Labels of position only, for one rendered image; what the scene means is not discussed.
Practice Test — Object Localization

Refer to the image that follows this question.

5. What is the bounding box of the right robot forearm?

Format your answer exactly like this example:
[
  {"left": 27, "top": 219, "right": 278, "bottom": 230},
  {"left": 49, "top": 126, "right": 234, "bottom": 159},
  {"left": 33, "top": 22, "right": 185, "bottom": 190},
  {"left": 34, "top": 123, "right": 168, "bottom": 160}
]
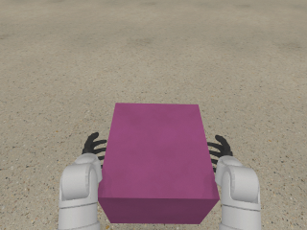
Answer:
[{"left": 215, "top": 155, "right": 262, "bottom": 230}]

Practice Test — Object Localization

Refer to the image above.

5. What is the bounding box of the carton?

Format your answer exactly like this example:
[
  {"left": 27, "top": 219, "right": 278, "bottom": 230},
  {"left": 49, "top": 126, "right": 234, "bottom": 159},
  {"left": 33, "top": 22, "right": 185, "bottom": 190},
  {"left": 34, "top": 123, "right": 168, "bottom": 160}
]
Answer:
[{"left": 98, "top": 103, "right": 220, "bottom": 224}]

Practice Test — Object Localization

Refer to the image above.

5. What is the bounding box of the robot right hand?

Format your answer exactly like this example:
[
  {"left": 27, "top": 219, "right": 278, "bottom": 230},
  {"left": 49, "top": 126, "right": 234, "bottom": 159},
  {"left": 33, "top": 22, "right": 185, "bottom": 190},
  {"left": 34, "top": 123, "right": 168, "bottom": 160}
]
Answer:
[{"left": 207, "top": 134, "right": 233, "bottom": 173}]

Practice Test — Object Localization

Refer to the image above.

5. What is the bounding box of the left robot forearm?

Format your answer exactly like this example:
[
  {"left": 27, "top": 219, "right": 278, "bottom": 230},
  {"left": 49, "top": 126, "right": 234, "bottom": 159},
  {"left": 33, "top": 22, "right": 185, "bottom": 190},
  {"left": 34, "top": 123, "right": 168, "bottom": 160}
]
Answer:
[{"left": 56, "top": 152, "right": 103, "bottom": 230}]

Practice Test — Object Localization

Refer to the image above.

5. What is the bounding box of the robot left hand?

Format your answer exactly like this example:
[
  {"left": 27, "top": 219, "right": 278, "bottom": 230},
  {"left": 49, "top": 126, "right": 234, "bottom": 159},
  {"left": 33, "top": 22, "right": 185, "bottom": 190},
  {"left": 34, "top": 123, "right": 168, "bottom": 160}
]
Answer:
[{"left": 82, "top": 132, "right": 107, "bottom": 169}]

